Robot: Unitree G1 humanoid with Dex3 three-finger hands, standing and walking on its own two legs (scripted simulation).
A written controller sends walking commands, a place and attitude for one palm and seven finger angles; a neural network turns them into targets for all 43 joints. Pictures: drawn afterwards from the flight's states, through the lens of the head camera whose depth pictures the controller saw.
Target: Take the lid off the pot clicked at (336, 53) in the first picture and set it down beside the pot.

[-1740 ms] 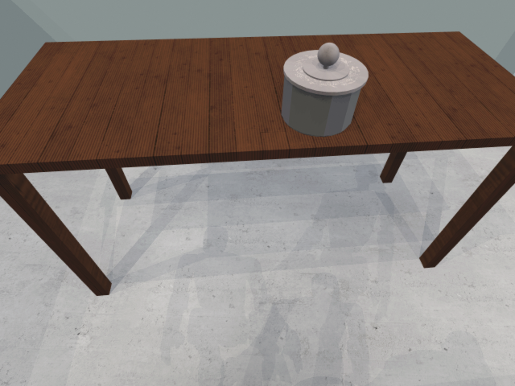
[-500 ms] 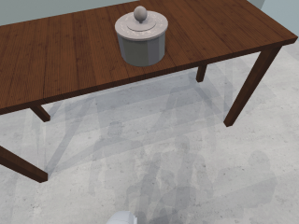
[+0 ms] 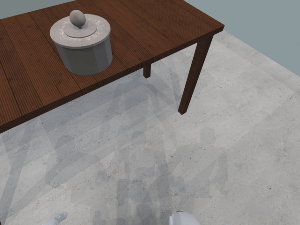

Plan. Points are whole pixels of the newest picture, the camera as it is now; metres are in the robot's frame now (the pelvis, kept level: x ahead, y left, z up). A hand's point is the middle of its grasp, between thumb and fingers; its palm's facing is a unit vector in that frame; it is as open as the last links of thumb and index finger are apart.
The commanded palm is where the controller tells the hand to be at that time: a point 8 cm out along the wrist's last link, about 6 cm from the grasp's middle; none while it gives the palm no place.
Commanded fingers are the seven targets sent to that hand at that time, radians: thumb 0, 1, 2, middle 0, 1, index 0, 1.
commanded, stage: walk to a spot facing it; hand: left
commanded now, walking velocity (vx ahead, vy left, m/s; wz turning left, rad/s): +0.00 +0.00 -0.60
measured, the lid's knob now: (77, 18) +0.66 +0.29 +0.15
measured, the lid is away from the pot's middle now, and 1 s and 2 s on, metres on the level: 0.00 0.00 0.00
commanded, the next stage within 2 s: turn to face it in 1.88 s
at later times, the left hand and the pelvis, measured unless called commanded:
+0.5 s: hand (108, 200) +0.20 +0.15 -0.17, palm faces -0.30 -0.93 -0.21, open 7.4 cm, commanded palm none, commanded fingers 0.00 0.90 0.90 -0.20 -0.30 -0.20 -0.30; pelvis +0.03 -0.01 -0.01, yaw -18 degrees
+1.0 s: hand (132, 201) +0.19 +0.07 -0.15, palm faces -0.54 -0.80 -0.28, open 7.4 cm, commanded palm none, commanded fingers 0.00 0.90 0.90 -0.20 -0.30 -0.20 -0.30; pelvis +0.02 -0.06 +0.00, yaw -36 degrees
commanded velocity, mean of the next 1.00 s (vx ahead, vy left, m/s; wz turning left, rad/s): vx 0.00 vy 0.00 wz -0.60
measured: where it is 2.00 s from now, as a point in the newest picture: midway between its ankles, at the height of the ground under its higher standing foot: outside the picture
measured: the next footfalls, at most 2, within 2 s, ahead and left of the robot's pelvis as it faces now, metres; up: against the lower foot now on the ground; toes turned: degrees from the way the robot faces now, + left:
right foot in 0.12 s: +0.06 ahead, -0.14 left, +0.00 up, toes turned -9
left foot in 0.44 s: +0.13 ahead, +0.09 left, +0.00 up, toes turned -13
